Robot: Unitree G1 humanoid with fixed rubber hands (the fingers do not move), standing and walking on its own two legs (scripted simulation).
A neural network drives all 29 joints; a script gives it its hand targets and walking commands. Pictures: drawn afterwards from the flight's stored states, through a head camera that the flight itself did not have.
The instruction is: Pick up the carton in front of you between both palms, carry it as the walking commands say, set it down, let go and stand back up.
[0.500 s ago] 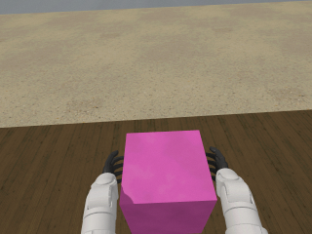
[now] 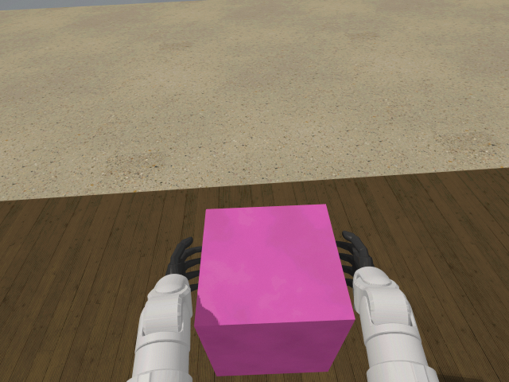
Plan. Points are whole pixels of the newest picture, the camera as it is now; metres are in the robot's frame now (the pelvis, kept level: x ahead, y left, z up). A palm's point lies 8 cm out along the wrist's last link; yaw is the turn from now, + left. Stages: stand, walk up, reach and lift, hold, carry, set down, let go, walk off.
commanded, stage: reach and lift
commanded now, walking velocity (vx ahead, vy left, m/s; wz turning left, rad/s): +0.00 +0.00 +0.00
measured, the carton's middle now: (269, 293) +0.31 +0.00 -0.05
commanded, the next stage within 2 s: hold in 0.42 s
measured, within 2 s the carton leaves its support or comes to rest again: neither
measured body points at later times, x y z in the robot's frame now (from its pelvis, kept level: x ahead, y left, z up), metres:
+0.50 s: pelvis +0.01 +0.00 +0.00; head -0.02 +0.00 +0.45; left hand +0.30 +0.15 +0.03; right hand +0.31 -0.15 +0.03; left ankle +0.03 +0.13 -0.74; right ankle +0.02 -0.13 -0.74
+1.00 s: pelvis -0.01 +0.00 +0.00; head -0.05 +0.00 +0.45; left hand +0.29 +0.15 +0.04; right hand +0.30 -0.15 +0.04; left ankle +0.03 +0.13 -0.74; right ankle +0.02 -0.13 -0.74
